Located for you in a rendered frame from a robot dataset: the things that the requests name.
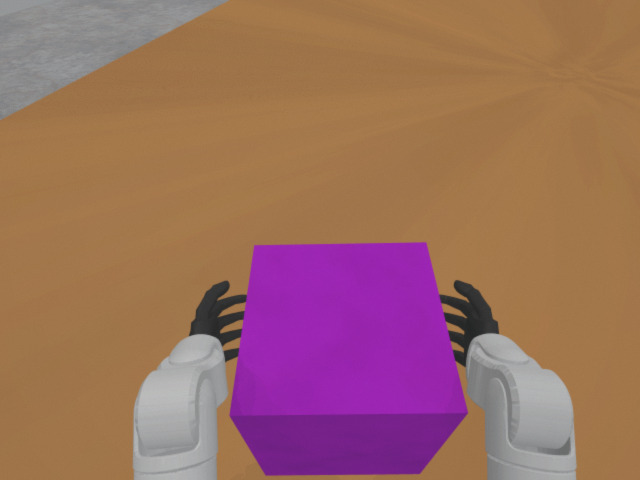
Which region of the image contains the carton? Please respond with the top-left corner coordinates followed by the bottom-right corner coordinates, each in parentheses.
top-left (229, 242), bottom-right (468, 476)

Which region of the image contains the robot right hand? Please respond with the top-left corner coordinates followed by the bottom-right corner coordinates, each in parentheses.
top-left (439, 280), bottom-right (499, 368)

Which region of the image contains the robot left hand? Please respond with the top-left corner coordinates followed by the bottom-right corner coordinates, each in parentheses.
top-left (189, 281), bottom-right (247, 363)

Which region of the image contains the robot right forearm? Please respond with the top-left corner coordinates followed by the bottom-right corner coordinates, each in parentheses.
top-left (466, 333), bottom-right (577, 480)

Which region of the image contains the robot left forearm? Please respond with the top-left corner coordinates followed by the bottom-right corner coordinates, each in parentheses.
top-left (133, 334), bottom-right (228, 480)

